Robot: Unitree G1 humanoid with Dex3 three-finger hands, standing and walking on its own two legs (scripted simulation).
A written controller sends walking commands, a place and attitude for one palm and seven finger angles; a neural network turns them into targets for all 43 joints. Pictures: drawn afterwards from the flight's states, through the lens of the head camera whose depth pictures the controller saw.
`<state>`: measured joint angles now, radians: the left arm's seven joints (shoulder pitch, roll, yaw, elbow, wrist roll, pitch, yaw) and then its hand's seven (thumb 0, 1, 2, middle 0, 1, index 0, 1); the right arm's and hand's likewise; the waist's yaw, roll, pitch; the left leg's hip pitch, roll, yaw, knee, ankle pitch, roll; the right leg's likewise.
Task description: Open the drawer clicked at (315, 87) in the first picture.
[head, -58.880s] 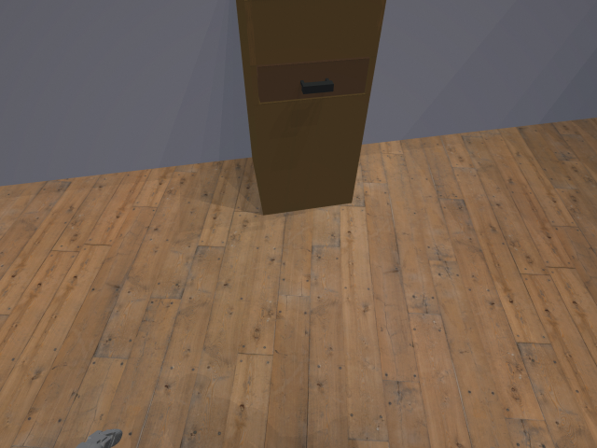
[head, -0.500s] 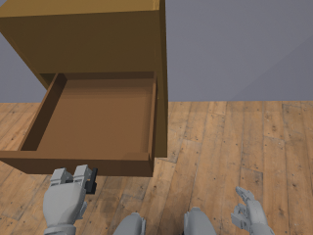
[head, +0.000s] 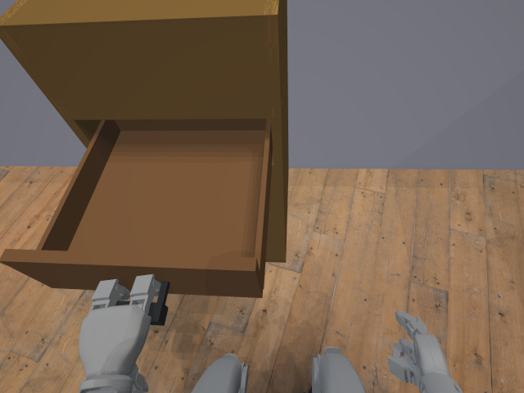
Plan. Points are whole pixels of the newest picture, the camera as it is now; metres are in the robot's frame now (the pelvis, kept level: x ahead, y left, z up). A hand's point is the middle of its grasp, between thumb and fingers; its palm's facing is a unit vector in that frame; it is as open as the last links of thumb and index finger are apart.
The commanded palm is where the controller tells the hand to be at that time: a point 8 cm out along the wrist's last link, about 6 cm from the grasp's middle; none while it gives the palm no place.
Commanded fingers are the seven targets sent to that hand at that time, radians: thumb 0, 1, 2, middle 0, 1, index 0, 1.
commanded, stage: lift the hand off the handle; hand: left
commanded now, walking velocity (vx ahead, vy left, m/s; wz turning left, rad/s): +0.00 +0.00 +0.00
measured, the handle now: (134, 298) +0.25 +0.23 -0.02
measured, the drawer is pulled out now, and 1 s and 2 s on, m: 0.30 0.30 0.30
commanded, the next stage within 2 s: none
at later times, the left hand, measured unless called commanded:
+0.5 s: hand (126, 329) +0.21 +0.22 -0.01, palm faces -0.01 -0.07 -1.00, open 13.4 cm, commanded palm +0.19 +0.22 +0.05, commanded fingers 0.00 -0.50 0.30 -0.30 -1.20 -0.30 -1.20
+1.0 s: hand (113, 323) +0.21 +0.22 +0.03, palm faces -0.01 -0.08 -1.00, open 13.4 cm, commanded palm +0.19 +0.22 +0.09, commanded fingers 0.00 -0.50 0.30 -0.30 -1.20 -0.30 -1.20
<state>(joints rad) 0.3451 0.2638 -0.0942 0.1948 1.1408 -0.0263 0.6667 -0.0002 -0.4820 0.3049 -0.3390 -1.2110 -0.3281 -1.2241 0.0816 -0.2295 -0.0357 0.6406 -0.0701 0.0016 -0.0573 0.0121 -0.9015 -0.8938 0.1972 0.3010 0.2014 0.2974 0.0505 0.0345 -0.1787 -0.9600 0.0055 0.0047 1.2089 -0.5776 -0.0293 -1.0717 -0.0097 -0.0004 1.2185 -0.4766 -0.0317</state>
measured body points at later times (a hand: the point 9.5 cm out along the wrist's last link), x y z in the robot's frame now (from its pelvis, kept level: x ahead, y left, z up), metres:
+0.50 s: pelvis +0.01 +0.00 +0.02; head +0.07 -0.03 +0.46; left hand +0.20 +0.22 +0.04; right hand +0.21 -0.23 -0.09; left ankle +0.00 +0.14 -0.63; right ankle +0.06 -0.10 -0.63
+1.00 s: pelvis +0.02 +0.01 +0.04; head +0.06 -0.03 +0.49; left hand +0.20 +0.23 +0.08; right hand +0.22 -0.22 -0.06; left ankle +0.00 +0.14 -0.63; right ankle +0.06 -0.10 -0.63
